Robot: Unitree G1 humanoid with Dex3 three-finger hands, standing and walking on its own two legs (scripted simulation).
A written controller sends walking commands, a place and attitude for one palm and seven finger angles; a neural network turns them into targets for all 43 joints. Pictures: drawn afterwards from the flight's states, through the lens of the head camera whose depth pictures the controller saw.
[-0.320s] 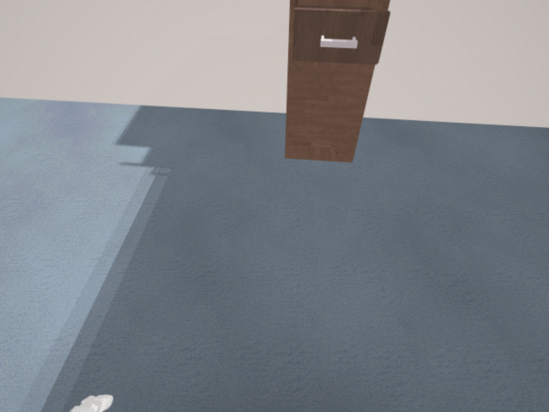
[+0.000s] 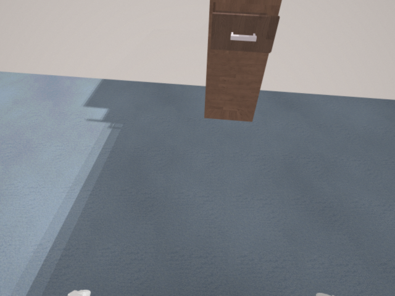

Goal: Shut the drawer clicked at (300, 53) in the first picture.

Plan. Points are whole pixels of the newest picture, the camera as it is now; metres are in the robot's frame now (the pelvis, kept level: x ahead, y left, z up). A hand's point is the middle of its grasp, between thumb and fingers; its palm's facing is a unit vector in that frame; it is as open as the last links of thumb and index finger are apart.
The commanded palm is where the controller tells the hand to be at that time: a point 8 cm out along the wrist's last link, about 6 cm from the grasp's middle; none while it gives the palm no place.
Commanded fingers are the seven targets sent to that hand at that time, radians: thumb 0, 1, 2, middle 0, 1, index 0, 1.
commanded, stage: stand and wait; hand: left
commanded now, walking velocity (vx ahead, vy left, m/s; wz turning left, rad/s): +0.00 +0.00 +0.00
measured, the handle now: (243, 36) +1.33 -0.16 -0.03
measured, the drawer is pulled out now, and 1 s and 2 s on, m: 0.17 0.17 0.17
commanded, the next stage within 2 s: look at it before walking up in 0.50 s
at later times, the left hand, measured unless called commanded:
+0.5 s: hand out of the picture +0.06 +0.25 -0.15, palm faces -0.03 -0.94 -0.34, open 7.3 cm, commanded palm none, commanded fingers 0.00 0.90 0.90 -0.20 -0.30 -0.20 -0.30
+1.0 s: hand out of the picture +0.05 +0.24 -0.15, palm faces -0.04 -0.94 -0.33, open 7.3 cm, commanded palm none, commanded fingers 0.00 0.90 0.90 -0.20 -0.30 -0.20 -0.30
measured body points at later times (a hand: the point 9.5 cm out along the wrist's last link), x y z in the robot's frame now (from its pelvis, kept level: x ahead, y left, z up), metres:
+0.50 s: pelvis -0.02 +0.00 +0.00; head -0.02 +0.00 +0.45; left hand +0.06 +0.29 -0.13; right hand +0.06 -0.30 -0.13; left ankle -0.01 +0.12 -0.74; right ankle -0.01 -0.12 -0.74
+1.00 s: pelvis -0.02 +0.00 +0.01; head -0.01 +0.00 +0.45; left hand +0.05 +0.29 -0.13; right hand +0.06 -0.30 -0.13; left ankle -0.01 +0.12 -0.74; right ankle -0.01 -0.12 -0.74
